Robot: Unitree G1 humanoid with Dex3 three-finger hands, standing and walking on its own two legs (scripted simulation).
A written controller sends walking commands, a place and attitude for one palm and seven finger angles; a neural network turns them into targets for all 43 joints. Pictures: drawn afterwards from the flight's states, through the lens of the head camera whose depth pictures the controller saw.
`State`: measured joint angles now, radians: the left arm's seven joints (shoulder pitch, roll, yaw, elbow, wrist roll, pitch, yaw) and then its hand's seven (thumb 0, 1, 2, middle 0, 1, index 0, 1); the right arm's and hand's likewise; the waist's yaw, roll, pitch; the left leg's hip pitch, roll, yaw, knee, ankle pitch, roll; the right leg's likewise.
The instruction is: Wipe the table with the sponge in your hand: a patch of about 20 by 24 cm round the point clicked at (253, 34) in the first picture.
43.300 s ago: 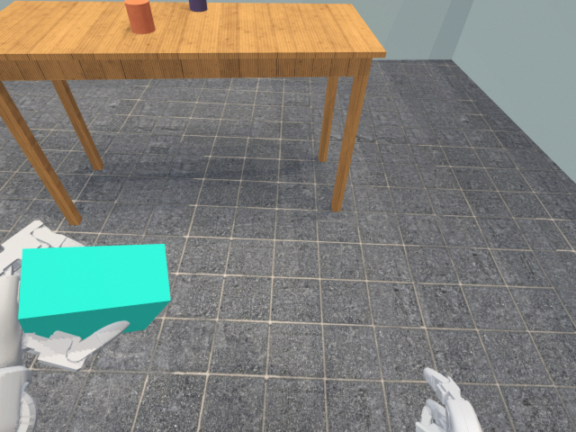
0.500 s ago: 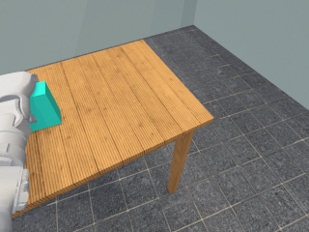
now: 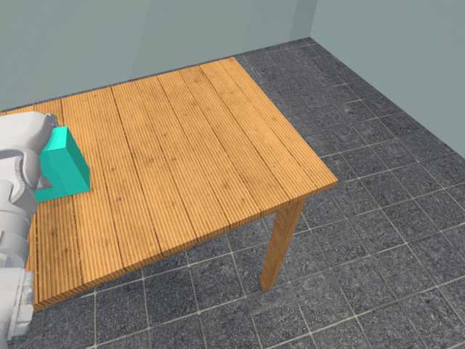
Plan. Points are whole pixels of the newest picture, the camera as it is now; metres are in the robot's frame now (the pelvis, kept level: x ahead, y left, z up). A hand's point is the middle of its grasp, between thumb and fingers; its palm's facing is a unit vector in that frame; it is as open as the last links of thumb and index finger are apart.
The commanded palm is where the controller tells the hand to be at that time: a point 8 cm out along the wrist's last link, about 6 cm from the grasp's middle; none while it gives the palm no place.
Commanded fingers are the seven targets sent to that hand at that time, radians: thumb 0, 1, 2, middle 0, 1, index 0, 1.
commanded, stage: wipe back along the first lane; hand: left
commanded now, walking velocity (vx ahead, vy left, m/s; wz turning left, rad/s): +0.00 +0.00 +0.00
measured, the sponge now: (42, 175) +0.38 +0.38 +0.06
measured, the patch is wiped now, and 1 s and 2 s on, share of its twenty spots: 0.95 1.00 1.00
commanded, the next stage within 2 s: lift the sponge slowly off the table in 1.40 s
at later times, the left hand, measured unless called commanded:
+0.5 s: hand (39, 177) +0.35 +0.35 +0.10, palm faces -0.01 +0.02 -1.00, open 9.8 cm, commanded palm +0.31 +0.34 +0.13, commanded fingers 0.00 0.10 1.30 -1.20 -1.60 -1.20 -1.60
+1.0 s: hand (40, 199) +0.31 +0.33 +0.10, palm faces +0.03 +0.02 -1.00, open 9.8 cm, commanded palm +0.27 +0.31 +0.13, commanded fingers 0.00 0.10 1.30 -1.20 -1.60 -1.20 -1.60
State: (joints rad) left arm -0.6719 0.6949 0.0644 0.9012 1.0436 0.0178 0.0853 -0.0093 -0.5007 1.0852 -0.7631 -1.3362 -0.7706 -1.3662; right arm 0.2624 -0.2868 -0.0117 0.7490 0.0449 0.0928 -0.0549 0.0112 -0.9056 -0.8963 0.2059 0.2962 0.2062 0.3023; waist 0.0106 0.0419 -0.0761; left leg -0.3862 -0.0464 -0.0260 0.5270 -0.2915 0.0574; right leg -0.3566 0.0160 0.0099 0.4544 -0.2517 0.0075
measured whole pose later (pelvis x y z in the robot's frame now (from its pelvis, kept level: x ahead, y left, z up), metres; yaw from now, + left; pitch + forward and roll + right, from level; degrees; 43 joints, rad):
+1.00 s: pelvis +0.00 +0.00 +0.00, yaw +0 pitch +3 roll -1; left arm -0.22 0.55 -0.02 0.26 0.96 0.30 0.04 -0.01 -0.47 1.07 -0.73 -1.35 -0.74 -1.38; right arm 0.12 -0.28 0.03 0.69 0.04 0.07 -0.06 0.02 -0.91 -0.90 0.21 0.30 0.21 0.30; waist 0.09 0.07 -0.06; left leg -0.25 -0.05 -0.03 0.49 -0.29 0.06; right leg -0.23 0.01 0.01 0.45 -0.27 0.01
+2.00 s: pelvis +0.00 -0.02 +0.01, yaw +0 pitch -1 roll +0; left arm -0.01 0.55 -0.04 -0.03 0.92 0.38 -0.01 0.00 -0.47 1.07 -0.73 -1.36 -0.74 -1.38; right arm 0.07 -0.28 0.06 0.69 0.03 0.05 -0.07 0.02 -0.90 -0.90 0.20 0.30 0.21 0.30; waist 0.11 0.08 -0.01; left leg -0.16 -0.04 -0.03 0.45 -0.27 0.03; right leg -0.15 0.02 0.01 0.43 -0.26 -0.02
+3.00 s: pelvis -0.03 -0.02 +0.01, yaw +1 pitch -3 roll +0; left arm -0.21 0.61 -0.05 0.01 0.89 0.38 -0.12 -0.01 -0.48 1.07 -0.75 -1.35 -0.76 -1.37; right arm 0.05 -0.27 0.07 0.69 0.04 0.05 -0.07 0.02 -0.91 -0.90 0.20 0.30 0.20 0.30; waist 0.12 0.09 0.00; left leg -0.13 -0.04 -0.04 0.41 -0.22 0.03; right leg -0.13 0.02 0.00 0.40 -0.22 -0.02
